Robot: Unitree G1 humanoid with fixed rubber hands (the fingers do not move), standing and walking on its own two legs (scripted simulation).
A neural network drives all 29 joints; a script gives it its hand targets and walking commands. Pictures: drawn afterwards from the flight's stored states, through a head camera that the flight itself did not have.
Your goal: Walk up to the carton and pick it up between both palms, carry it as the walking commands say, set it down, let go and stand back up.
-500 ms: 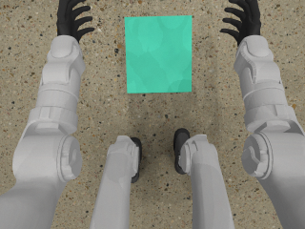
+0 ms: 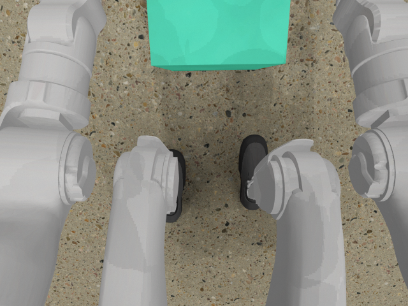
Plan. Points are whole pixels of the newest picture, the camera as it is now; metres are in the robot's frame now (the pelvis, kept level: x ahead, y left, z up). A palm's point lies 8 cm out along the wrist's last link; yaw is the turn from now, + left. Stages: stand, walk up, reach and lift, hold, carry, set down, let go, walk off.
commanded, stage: reach and lift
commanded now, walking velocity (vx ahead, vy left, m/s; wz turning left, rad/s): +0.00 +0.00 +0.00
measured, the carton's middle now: (215, 3) +0.55 +0.00 -0.31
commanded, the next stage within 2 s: none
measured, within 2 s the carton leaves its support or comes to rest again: leaves its support in 1.92 s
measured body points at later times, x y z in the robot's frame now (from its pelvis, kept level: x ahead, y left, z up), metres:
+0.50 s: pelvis +0.01 +0.00 -0.07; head +0.39 +0.00 +0.15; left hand +0.57 +0.17 -0.27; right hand +0.58 -0.18 -0.27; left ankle +0.10 +0.11 -0.40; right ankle +0.14 -0.11 -0.40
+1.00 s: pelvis +0.01 +0.00 -0.06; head +0.39 +0.00 +0.16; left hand +0.57 +0.15 -0.26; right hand +0.57 -0.16 -0.26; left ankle +0.10 +0.11 -0.40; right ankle +0.14 -0.11 -0.40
